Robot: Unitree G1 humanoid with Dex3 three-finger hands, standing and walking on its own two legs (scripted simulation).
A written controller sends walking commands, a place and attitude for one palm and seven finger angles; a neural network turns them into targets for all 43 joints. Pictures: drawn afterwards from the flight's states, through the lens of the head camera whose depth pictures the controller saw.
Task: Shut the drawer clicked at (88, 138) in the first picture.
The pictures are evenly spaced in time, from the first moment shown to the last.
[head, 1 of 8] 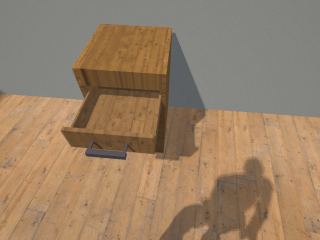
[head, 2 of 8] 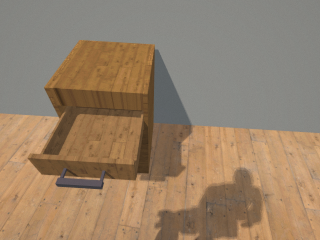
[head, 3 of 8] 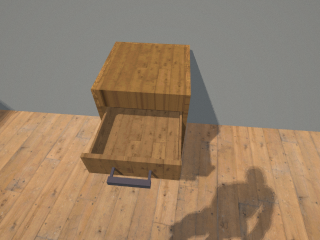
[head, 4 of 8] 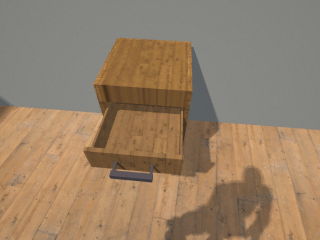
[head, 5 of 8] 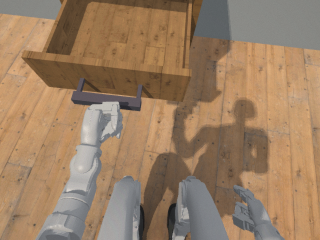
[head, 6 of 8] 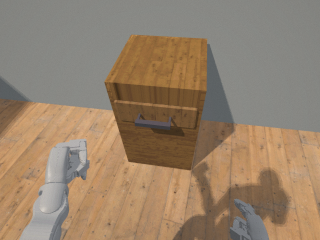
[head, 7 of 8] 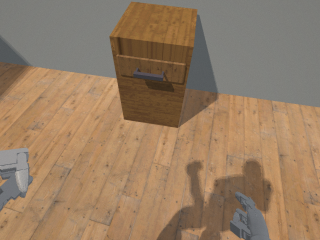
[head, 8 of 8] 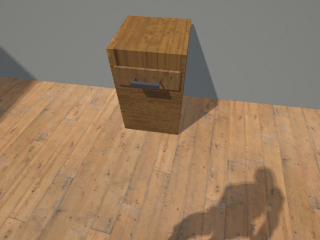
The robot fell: no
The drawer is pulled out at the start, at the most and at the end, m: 0.28 0.28 0.01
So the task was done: yes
